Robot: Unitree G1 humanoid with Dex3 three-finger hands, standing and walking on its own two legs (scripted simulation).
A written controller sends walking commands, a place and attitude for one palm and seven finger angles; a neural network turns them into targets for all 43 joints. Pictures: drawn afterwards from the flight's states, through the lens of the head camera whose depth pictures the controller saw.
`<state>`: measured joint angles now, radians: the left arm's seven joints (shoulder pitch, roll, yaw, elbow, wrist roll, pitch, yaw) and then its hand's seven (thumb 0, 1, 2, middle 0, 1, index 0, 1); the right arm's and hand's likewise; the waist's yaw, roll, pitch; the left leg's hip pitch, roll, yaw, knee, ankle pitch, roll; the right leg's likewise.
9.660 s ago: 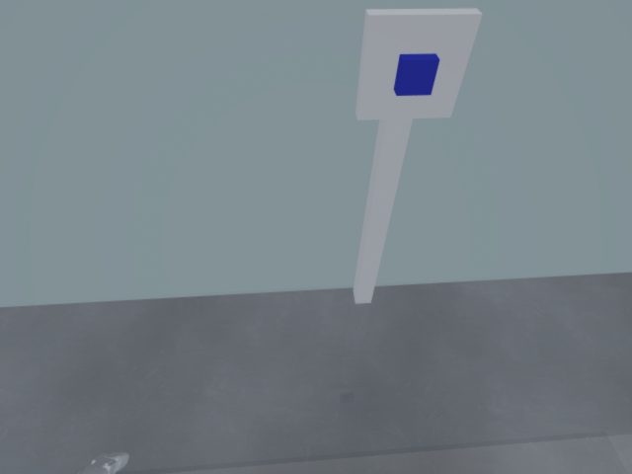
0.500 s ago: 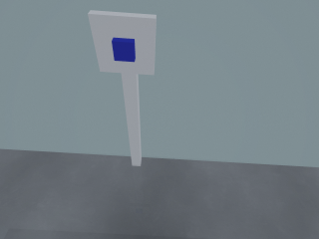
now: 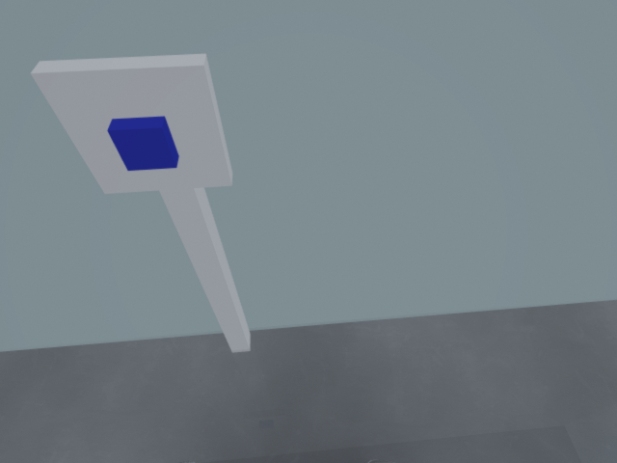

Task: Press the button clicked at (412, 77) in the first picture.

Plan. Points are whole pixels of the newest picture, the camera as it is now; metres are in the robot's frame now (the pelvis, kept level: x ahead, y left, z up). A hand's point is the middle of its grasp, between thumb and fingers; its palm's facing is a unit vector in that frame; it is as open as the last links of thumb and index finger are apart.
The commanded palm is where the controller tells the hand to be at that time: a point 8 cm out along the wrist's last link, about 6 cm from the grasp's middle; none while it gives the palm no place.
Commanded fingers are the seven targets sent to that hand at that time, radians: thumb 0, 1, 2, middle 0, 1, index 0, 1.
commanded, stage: come to a stop and stand still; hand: left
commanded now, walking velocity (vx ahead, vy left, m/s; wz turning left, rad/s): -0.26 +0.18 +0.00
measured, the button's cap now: (146, 142) +0.51 +0.23 +0.14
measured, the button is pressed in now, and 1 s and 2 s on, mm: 0 0 0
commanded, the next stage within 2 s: look again from close up in 1.30 s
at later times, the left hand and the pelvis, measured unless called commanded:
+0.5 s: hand out of the picture -0.04 +0.25 -0.17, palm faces +0.13 -0.98 -0.18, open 7.4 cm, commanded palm none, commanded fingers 0.00 0.90 0.90 -0.20 -0.30 -0.20 -0.30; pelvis -0.05 +0.06 +0.02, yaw +2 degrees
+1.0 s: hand out of the picture -0.05 +0.16 -0.16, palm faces +0.03 -0.98 -0.21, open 7.3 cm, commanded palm none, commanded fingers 0.00 0.90 0.90 -0.20 -0.30 -0.20 -0.30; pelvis -0.04 +0.00 +0.01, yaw +1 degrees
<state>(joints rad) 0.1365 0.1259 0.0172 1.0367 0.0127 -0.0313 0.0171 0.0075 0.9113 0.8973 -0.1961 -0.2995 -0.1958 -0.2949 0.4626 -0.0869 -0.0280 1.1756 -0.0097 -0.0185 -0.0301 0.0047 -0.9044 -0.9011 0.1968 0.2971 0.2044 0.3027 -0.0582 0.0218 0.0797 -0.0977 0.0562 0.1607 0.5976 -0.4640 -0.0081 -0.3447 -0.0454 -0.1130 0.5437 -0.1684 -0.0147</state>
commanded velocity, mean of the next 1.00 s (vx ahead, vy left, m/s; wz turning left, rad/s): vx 0.02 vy -0.04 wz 0.00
